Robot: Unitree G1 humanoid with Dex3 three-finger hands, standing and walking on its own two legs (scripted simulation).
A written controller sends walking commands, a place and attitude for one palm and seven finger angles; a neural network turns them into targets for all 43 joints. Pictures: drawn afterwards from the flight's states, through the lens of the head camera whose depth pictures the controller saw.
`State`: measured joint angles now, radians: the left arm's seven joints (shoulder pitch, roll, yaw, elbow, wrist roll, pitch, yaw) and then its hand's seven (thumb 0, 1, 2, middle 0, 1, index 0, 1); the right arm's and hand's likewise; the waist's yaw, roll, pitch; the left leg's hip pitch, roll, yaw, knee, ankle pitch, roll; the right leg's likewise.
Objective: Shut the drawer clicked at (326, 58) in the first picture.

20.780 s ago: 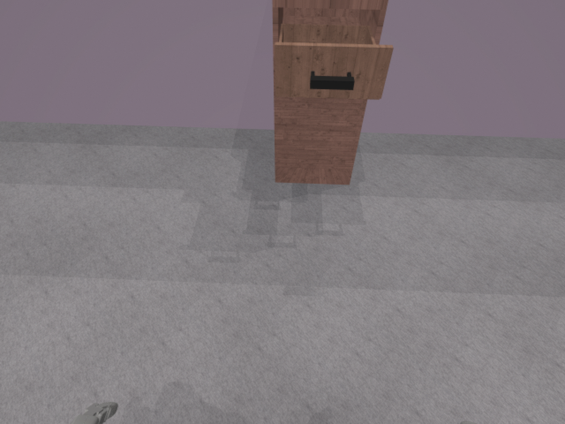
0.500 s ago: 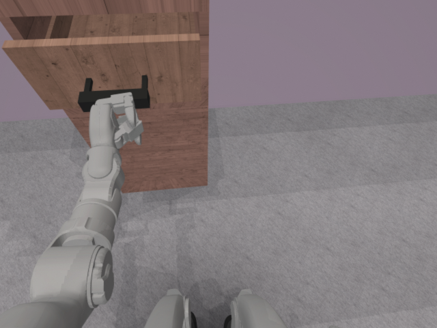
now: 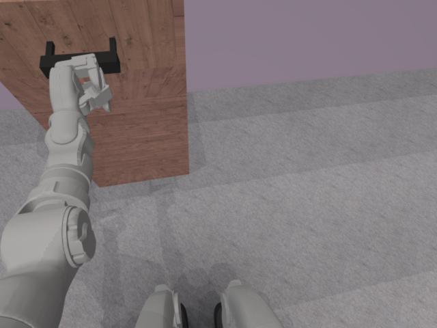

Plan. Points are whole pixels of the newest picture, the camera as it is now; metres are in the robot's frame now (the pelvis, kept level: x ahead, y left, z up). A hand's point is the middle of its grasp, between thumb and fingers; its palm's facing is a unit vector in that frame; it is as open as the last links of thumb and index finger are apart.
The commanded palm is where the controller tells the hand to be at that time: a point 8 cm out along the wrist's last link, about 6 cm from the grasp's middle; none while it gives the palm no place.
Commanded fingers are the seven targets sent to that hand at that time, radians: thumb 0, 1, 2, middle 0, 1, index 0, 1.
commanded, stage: push the drawer shut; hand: left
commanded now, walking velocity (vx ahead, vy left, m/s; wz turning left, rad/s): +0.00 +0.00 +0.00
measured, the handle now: (82, 54) +0.61 +0.19 +0.06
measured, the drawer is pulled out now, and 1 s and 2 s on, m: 0.01 0.00 0.00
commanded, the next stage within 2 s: pull the fist back off the drawer in 0.56 s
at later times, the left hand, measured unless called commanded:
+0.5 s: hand (100, 82) +0.55 +0.15 +0.06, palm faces +0.08 -1.00 -0.03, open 3.1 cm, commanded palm +0.56 +0.18 +0.07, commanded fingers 0.00 0.90 0.90 -1.40 -1.60 -1.40 -1.60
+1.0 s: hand (104, 81) +0.55 +0.14 +0.06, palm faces +0.09 -1.00 -0.05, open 3.3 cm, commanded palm +0.54 +0.17 +0.07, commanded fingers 0.00 0.90 0.90 -1.40 -1.60 -1.40 -1.60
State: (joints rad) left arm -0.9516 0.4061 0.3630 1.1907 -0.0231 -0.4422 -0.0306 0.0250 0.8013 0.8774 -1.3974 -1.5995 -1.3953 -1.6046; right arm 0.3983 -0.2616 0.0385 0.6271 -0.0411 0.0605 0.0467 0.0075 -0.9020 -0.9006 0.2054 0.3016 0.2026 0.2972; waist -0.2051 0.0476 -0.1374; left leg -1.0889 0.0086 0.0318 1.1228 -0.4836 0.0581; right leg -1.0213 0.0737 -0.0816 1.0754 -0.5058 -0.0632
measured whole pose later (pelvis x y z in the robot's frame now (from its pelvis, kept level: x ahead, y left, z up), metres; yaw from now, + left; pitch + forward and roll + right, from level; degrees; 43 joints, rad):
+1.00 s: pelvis -0.04 +0.01 -0.02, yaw +1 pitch +29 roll -6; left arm -1.23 0.52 0.31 1.39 0.05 -0.39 0.05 0.06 0.71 0.98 -1.40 -1.60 -1.40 -1.60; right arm 0.44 -0.27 0.08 0.66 -0.07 0.00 0.06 0.01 -0.90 -0.90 0.21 0.30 0.20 0.30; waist -0.29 0.07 -0.12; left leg -1.27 0.00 -0.02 1.21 -0.44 0.07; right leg -1.17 0.06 -0.14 1.13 -0.46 -0.05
